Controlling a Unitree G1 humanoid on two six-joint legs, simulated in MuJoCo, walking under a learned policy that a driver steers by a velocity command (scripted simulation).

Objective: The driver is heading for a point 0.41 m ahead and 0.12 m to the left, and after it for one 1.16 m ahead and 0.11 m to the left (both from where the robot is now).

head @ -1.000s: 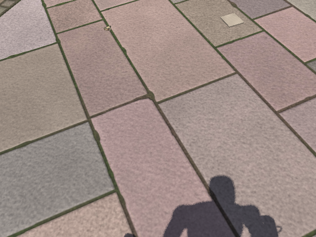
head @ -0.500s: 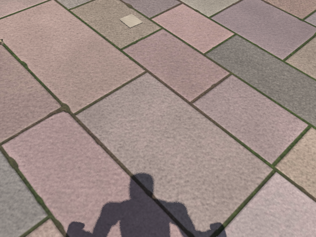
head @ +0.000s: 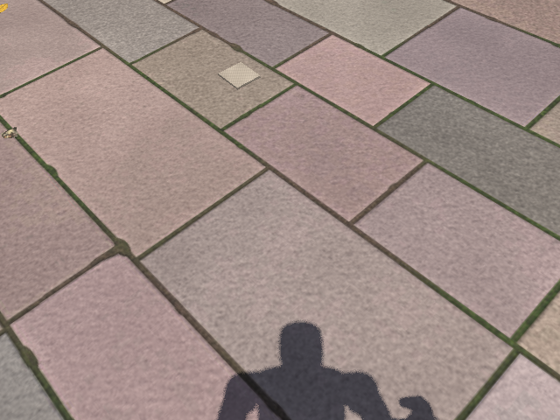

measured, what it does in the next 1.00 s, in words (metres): walks ahead: left foot, then right foot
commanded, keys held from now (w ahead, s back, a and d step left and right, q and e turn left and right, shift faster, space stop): w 1.00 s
